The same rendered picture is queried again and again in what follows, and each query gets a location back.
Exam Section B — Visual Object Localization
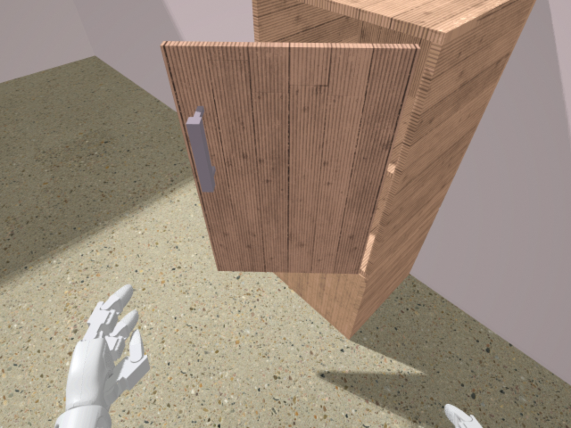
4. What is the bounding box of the left robot hand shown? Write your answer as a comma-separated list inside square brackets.
[65, 284, 150, 413]

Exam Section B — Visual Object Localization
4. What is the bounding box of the handle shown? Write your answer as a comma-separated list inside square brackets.
[186, 106, 216, 193]

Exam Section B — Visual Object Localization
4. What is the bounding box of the right robot hand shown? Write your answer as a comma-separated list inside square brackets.
[444, 404, 483, 428]

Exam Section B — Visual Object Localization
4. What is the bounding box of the left robot forearm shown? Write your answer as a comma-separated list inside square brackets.
[54, 405, 112, 428]

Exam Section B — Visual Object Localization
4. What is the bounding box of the cupboard door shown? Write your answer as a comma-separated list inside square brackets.
[160, 41, 420, 274]

